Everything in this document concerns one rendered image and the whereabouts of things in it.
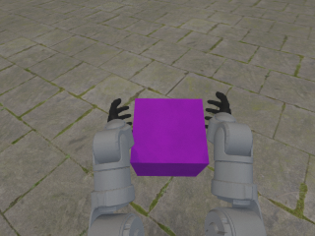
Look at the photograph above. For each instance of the robot left hand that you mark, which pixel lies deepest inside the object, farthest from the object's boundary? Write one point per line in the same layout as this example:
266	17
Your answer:
113	111

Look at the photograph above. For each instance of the robot right forearm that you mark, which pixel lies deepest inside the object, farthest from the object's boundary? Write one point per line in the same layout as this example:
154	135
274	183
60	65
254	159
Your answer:
233	156

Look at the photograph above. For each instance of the carton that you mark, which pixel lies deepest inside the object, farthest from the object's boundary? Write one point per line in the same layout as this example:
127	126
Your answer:
169	137

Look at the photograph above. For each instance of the robot right upper arm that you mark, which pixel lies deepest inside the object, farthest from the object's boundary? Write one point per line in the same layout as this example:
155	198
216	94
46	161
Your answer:
233	221

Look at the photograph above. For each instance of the robot left upper arm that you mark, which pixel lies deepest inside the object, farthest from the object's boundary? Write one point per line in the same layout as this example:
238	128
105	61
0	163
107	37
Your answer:
117	224

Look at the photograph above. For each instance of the robot right hand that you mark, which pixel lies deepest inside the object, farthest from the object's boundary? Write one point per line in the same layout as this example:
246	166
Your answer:
223	105

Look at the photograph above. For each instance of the robot left forearm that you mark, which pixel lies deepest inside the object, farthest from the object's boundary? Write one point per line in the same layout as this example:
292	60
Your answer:
113	188

